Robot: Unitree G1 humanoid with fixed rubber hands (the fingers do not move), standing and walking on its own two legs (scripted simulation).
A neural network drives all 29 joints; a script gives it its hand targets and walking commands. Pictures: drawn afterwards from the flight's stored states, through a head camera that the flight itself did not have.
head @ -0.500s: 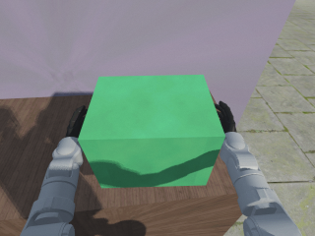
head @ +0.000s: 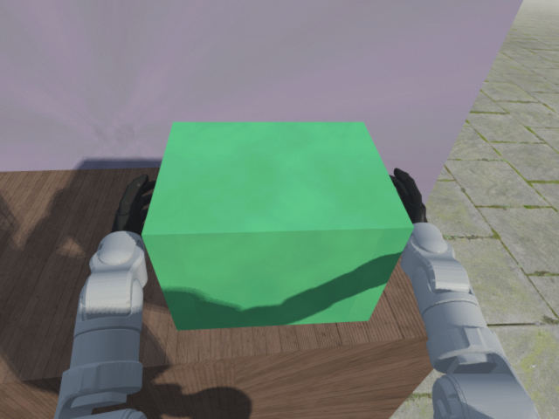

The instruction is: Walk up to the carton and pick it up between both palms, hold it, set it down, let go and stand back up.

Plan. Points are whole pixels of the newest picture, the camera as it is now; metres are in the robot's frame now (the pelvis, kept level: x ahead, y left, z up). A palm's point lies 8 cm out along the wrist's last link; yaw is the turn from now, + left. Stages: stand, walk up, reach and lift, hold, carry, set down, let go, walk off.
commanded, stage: reach and lift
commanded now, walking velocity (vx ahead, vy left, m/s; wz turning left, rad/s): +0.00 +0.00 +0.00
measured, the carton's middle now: (272, 223) +0.40 -0.01 +0.09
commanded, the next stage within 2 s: hold in 0.90 s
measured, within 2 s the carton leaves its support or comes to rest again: neither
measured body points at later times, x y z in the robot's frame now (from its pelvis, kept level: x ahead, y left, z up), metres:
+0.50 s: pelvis +0.01 -0.02 +0.00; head -0.02 +0.00 +0.45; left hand +0.36 +0.21 +0.15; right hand +0.39 -0.20 +0.16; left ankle +0.02 +0.09 -0.75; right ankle +0.01 -0.12 -0.75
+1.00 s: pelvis +0.00 -0.02 +0.00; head -0.04 +0.01 +0.45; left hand +0.36 +0.19 +0.17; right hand +0.38 -0.21 +0.19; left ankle +0.02 +0.09 -0.75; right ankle +0.01 -0.12 -0.75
